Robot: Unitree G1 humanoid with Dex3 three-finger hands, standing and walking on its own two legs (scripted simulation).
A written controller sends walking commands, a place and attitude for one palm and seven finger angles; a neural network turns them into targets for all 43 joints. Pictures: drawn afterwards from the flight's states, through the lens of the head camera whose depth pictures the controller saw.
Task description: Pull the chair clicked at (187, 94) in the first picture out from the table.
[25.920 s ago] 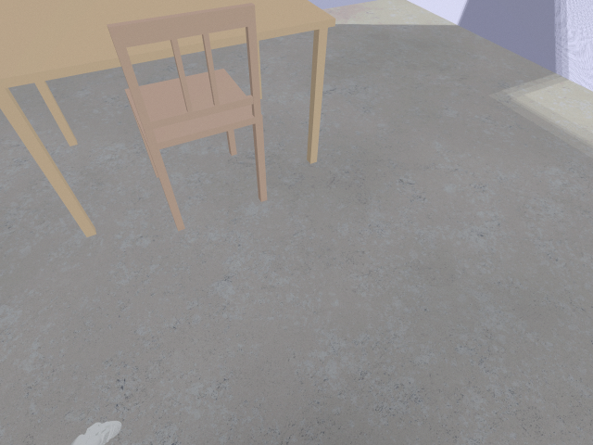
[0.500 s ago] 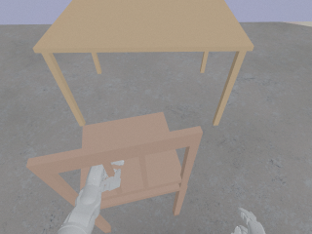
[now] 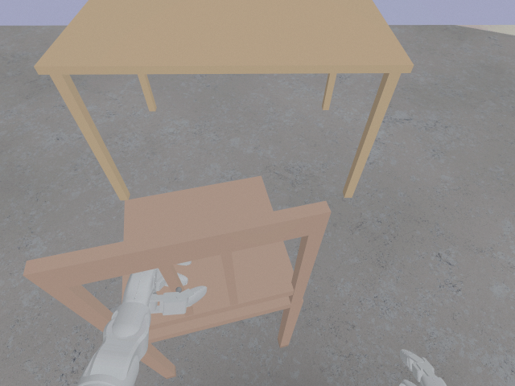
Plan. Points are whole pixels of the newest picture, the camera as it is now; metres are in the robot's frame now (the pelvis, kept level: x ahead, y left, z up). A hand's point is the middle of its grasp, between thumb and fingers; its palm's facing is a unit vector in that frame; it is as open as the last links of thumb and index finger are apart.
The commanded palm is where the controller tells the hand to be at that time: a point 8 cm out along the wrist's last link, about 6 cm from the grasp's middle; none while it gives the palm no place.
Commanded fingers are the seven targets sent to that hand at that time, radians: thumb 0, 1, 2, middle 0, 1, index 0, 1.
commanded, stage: open the thumb and straighten the fingers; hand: left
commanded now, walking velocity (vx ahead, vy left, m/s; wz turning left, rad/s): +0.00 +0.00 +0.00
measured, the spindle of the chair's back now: (178, 290) +0.30 +0.15 -0.09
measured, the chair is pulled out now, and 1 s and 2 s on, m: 0.59 0.59 0.59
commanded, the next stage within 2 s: draw the fingers out of the gap in 0.48 s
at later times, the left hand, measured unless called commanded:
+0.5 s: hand (169, 286) +0.29 +0.16 -0.04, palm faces +0.01 -0.98 -0.20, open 17.1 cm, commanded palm +0.26 +0.20 -0.02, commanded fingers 0.00 -0.55 0.20 0.00 0.00 0.00 0.00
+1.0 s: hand (162, 335) +0.21 +0.15 -0.05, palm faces +0.01 -0.98 -0.19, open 17.5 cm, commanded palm +0.19 +0.20 -0.02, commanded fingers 0.00 -0.55 0.20 0.00 0.00 0.00 0.00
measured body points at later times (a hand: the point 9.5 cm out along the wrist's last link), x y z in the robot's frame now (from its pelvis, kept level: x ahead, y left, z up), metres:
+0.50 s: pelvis +0.03 +0.00 -0.02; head +0.07 -0.01 +0.43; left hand +0.28 +0.21 -0.03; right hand +0.20 -0.24 -0.11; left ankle -0.03 +0.14 -0.73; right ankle +0.04 -0.15 -0.73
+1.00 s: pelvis +0.02 +0.01 -0.03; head +0.05 +0.00 +0.42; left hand +0.21 +0.21 -0.03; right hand +0.20 -0.23 -0.10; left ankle -0.03 +0.14 -0.73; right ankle +0.04 -0.15 -0.73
